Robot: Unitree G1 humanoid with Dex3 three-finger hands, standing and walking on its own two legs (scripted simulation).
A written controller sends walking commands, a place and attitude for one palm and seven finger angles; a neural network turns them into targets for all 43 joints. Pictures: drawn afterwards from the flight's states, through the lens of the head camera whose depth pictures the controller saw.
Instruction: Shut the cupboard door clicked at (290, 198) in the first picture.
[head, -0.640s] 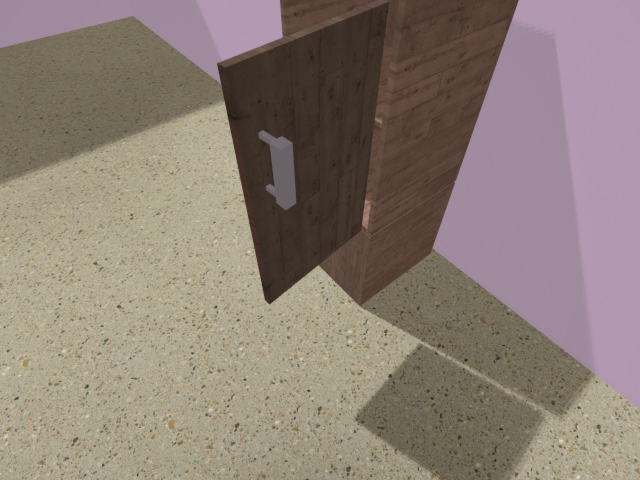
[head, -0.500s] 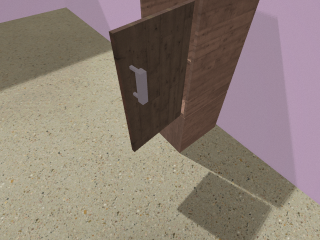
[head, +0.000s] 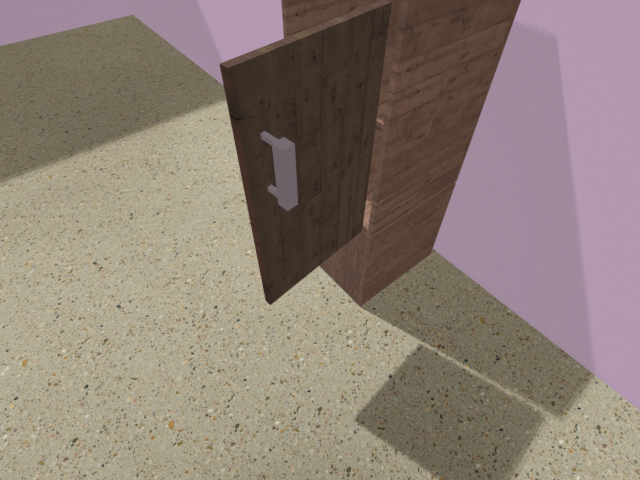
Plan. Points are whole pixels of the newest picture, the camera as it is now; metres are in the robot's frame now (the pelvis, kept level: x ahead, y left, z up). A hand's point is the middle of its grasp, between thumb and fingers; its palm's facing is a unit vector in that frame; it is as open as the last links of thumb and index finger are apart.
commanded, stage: look at it before walking up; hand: left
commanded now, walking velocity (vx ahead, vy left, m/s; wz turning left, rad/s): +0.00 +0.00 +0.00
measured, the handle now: (277, 170) +0.57 +0.11 +0.06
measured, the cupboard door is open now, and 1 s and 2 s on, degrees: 96 96 96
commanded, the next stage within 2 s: walk around to get in front in 0.20 s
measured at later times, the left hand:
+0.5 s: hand out of the picture +0.02 +0.21 -0.18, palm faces -0.03 -0.97 -0.26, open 7.4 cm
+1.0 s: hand out of the picture +0.06 +0.17 -0.17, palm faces -0.23 -0.93 -0.28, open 7.4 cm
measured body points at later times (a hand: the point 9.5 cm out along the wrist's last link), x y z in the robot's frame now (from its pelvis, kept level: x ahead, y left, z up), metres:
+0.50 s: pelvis +0.00 +0.00 +0.00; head +0.02 +0.00 +0.44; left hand +0.03 +0.26 -0.16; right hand +0.03 -0.25 -0.16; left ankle +0.02 +0.12 -0.75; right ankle -0.06 -0.09 -0.75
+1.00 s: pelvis -0.03 -0.02 -0.01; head +0.01 -0.05 +0.44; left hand +0.07 +0.22 -0.14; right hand -0.01 -0.29 -0.16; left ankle +0.00 +0.14 -0.68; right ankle -0.06 -0.10 -0.75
